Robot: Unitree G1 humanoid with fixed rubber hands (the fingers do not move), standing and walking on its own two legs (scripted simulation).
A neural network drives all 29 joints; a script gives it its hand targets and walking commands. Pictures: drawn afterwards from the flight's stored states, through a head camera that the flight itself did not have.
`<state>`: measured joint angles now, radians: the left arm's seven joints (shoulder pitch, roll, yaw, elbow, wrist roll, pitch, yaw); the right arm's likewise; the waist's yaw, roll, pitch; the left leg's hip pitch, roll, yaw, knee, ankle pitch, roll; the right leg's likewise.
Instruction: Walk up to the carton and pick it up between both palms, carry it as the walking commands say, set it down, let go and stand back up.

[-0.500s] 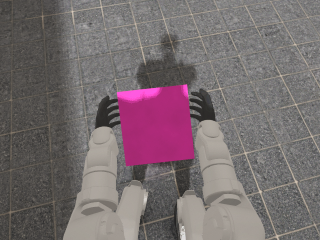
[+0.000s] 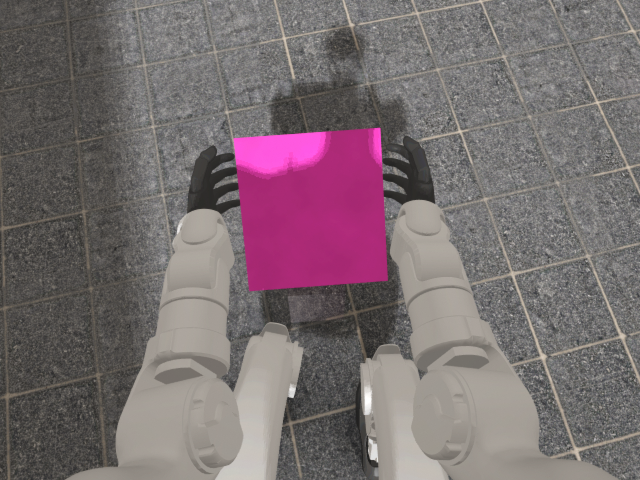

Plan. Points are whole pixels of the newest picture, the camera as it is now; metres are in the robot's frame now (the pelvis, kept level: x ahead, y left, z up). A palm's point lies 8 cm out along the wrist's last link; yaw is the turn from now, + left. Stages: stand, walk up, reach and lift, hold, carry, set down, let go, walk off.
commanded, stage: set down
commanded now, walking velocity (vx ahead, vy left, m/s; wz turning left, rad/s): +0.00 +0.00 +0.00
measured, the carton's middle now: (313, 207) +0.47 +0.07 -0.16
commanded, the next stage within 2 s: none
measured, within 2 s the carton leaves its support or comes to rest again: neither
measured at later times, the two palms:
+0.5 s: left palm (221, 214) +0.44 +0.20 -0.15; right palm (399, 209) +0.48 -0.06 -0.15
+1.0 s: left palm (230, 218) +0.46 +0.21 -0.24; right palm (385, 213) +0.50 -0.05 -0.24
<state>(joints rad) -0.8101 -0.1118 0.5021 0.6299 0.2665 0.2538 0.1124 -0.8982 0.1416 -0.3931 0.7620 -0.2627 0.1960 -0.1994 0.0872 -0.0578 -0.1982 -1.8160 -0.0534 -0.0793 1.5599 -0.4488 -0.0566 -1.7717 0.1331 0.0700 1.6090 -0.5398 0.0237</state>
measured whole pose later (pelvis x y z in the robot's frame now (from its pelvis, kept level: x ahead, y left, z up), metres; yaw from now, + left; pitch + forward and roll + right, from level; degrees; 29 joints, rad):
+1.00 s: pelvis -0.02 +0.01 -0.12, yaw -1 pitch +44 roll -1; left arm -1.14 0.02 0.48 0.70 0.22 0.26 0.10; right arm -1.24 0.00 -0.38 0.85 -0.18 0.21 -0.21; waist 0.10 -0.07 0.04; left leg -2.24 -0.07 -0.07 1.94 -0.47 -0.06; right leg -2.18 0.16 0.05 1.98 -0.57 0.06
